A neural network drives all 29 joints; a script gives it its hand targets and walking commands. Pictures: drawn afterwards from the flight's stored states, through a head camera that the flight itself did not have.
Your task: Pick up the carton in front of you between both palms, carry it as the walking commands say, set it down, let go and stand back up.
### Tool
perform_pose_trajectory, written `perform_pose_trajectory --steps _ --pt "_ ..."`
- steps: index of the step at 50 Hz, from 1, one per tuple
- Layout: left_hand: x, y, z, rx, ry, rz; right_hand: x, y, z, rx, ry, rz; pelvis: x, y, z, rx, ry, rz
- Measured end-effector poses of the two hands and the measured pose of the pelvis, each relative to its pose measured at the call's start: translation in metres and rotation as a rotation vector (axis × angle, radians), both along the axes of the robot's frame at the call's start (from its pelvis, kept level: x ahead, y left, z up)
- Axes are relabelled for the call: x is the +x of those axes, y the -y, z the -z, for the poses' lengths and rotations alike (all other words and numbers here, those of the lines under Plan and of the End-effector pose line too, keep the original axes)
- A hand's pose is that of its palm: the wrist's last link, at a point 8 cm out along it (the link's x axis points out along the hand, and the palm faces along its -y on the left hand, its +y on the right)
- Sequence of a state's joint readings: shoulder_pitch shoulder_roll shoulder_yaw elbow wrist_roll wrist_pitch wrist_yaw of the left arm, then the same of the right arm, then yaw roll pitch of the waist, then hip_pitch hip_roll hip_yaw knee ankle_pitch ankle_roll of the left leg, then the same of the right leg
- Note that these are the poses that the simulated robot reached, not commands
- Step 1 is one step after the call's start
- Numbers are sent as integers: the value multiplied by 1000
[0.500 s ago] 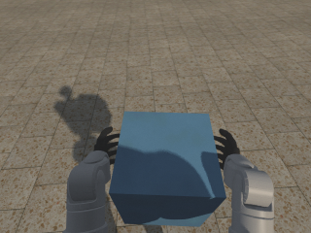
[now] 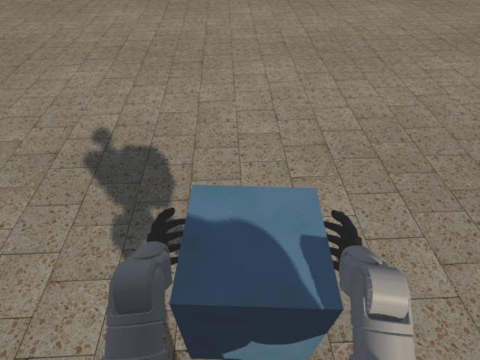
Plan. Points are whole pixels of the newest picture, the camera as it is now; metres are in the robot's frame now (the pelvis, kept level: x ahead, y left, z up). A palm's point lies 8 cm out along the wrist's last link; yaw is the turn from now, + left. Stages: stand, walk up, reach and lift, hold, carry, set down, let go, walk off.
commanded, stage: carry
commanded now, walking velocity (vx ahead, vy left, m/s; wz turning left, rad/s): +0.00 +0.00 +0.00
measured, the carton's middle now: (251, 276) +0.26 +0.00 -0.01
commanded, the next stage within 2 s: hold in 1.68 s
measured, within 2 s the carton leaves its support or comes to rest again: neither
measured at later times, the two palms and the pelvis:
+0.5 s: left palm (156, 274) +0.24 +0.16 +0.04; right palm (343, 278) +0.24 -0.14 +0.04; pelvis -0.05 +0.01 +0.00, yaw +0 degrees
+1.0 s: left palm (145, 280) +0.23 +0.17 +0.04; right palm (337, 283) +0.23 -0.13 +0.04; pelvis -0.06 +0.02 +0.00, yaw +0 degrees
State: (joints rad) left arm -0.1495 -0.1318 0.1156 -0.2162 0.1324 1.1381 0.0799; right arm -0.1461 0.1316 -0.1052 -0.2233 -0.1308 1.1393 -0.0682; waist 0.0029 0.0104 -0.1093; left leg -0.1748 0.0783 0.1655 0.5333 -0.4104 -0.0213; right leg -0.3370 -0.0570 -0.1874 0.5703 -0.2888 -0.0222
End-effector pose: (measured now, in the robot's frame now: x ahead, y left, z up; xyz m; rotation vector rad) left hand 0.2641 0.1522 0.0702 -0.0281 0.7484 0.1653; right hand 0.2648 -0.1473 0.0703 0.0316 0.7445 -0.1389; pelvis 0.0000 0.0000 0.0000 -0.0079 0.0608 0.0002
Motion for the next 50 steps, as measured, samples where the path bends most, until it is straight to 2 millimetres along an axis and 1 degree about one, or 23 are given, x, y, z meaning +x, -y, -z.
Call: perform_pose_trajectory --steps 6,13,18,23,27,35,43,50 --pt "-11 0 6 15 7 15 -12 0 6 -11 8 -4 -11 -1 -1 2 16 0" --pt "-20 -2 13 38 24 29 -20 -1 13 -35 25 -21 -24 -3 -3 4 26 0" --pt "-23 -4 22 54 26 39 -23 -4 22 -52 29 -37 -34 -4 -4 6 30 0" --pt "-22 -6 31 60 35 44 -21 -5 30 -61 38 -44 -43 -6 -4 8 31 0" --pt "-20 -7 33 60 59 43 -20 -6 32 -60 62 -41 -49 -7 -4 9 28 -1" --pt "-24 -10 26 57 94 40 -24 -10 26 -55 97 -35 -53 -10 -4 9 22 -4" --pt "-31 -15 29 58 69 40 -30 -14 28 -56 71 -41 -54 -14 -3 7 28 -4" --pt "-33 -19 28 55 72 37 -31 -19 27 -57 75 -42 -56 -18 -3 6 29 -4"
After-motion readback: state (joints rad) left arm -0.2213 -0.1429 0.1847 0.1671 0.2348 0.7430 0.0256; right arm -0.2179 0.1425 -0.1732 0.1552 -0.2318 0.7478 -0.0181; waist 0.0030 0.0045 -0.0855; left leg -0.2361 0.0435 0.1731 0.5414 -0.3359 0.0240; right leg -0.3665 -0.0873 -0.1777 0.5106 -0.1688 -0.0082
